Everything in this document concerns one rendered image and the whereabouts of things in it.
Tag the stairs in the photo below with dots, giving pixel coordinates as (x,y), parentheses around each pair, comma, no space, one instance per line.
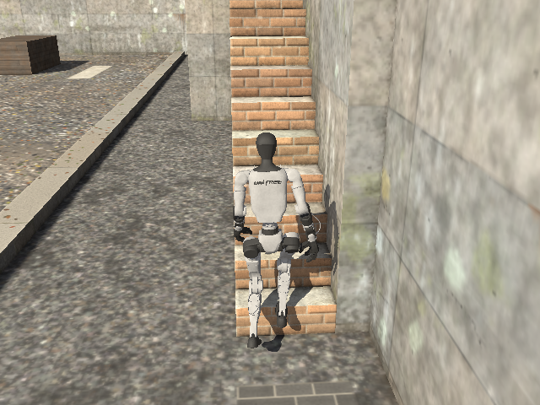
(271,92)

